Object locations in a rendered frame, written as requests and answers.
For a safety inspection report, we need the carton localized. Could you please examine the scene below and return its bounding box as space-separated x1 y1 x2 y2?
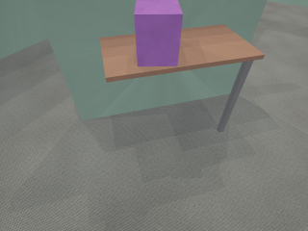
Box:
134 0 183 66

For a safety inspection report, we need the table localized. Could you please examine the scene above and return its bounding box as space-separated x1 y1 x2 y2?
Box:
99 24 265 132

